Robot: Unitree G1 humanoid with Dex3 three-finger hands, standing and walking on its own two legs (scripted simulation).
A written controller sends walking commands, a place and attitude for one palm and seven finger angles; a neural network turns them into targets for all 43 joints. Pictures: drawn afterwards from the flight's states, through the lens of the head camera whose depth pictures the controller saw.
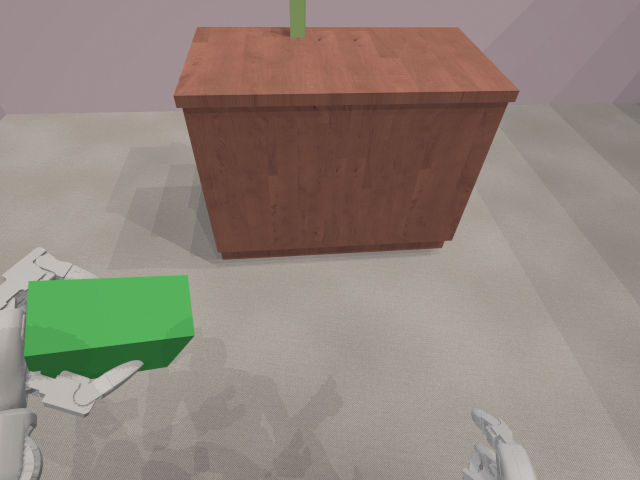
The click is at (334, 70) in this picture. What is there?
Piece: table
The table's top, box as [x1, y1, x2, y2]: [174, 27, 519, 107]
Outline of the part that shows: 174,99 176,107 514,101 519,90 457,27 306,27 304,38 290,37 289,27 197,27 174,93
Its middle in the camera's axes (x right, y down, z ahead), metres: +0.06 -0.58 +1.26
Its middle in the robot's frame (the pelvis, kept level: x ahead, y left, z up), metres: +1.34 +0.01 -0.04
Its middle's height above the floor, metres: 0.73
